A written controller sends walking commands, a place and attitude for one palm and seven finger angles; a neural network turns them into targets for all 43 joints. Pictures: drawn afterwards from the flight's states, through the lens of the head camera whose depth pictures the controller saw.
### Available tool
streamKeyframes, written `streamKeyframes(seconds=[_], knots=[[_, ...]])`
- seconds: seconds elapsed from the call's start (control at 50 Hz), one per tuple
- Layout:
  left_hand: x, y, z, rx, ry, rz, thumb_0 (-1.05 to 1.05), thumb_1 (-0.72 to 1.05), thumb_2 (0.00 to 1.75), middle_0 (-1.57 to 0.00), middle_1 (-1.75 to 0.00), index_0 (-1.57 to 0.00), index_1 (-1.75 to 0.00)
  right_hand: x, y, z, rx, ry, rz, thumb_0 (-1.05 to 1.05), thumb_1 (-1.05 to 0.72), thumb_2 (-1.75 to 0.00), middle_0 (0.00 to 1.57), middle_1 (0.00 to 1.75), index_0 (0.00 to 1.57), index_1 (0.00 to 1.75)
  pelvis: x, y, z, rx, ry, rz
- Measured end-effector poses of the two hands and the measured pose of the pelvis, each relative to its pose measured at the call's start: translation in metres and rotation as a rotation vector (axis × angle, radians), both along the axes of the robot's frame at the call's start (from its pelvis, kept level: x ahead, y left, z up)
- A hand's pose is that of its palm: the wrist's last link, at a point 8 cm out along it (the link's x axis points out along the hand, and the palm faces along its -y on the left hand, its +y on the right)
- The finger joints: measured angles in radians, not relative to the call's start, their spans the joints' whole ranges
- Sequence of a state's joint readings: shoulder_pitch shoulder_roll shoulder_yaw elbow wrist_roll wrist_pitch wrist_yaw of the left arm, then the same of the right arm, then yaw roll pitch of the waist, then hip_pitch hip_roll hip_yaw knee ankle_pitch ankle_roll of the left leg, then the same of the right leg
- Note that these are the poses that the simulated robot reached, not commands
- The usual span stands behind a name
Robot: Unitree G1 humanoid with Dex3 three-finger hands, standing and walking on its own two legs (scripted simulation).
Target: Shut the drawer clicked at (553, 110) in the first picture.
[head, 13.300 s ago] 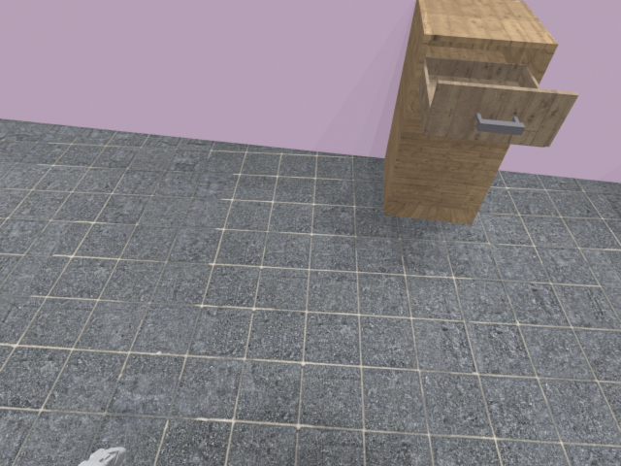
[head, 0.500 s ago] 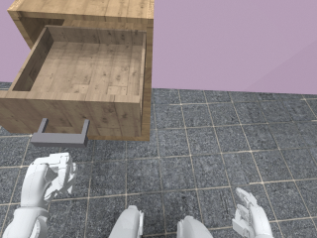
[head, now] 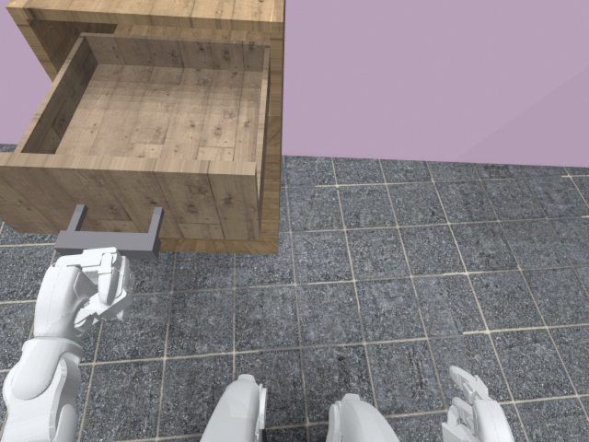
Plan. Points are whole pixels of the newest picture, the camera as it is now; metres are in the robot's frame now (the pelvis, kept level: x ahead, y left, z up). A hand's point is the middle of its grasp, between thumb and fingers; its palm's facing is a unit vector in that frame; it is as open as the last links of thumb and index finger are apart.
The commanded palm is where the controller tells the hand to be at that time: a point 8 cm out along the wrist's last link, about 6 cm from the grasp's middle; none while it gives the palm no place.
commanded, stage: push the drawer shut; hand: left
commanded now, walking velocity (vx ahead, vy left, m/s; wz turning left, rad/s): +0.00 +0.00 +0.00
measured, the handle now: (114, 229) +0.36 +0.27 +0.05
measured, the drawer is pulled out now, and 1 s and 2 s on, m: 0.28 0.16 0.05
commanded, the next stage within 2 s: none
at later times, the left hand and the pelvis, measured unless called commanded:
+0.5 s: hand (137, 238) +0.36 +0.24 +0.04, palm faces +0.04 -1.00 -0.03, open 3.1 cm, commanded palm +0.35 +0.28 +0.05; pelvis -0.01 +0.02 +0.01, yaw -1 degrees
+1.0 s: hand (149, 206) +0.40 +0.24 +0.04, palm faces +0.07 -1.00 -0.02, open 3.3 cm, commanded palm +0.40 +0.27 +0.05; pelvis -0.01 +0.01 +0.01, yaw -1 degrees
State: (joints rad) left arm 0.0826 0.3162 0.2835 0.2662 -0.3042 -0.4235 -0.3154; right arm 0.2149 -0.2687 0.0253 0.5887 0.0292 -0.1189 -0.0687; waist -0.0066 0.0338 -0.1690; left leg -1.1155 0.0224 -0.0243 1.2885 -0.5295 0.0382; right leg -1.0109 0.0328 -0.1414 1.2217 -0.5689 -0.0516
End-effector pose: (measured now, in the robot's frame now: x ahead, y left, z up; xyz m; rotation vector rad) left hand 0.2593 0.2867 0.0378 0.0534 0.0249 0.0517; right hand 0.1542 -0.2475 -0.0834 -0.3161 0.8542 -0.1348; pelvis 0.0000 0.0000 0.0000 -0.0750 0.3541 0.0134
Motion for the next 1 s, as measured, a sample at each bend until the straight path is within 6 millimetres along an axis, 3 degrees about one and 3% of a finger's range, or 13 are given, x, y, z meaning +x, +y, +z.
streamKeyframes(seconds=[0.24,0.5,0.68,1.0], knots=[[0.033,0.002,-0.001,-0.017,-0.004,-0.012,-0.02,0.77,0.95,-1.4,-1.6,-1.4,-1.6,-0.013,0.012,0.001,-0.007,0.007,0.005,0.01,-0.91,-0.9,0.21,0.3,0.2,0.3,-0.012,0.007,0.001,-0.002,-0.006,0.003],[0.074,0.004,0.002,-0.026,-0.002,-0.015,0.02,0.78,0.94,-1.4,-1.6,-1.4,-1.6,-0.042,0.012,0.004,-0.018,0.097,-0.043,0.01,-0.9,-0.9,0.21,0.3,0.2,0.3,-0.01,0.016,0.007,-0.003,-0.004,-0.01],[0.091,0.007,0.001,-0.028,-0.011,-0.005,0.01,0.76,0.92,-1.4,-1.6,-1.4,-1.6,-0.058,0.008,0.002,-0.029,0.174,-0.07,0.01,-0.91,-0.9,0.21,0.3,0.2,0.3,-0.006,0.02,0.009,-0.004,0.004,-0.013],[0.12,0.001,0.004,-0.03,-0.012,0.023,0.05,0.81,0.95,-1.4,-1.6,-1.4,-1.6,-0.068,0.004,-0.005,-0.023,0.243,-0.077,0.01,-0.91,-0.9,0.21,0.3,0.2,0.3,-0.006,0.014,0.009,-0.001,0.013,-0.009]])
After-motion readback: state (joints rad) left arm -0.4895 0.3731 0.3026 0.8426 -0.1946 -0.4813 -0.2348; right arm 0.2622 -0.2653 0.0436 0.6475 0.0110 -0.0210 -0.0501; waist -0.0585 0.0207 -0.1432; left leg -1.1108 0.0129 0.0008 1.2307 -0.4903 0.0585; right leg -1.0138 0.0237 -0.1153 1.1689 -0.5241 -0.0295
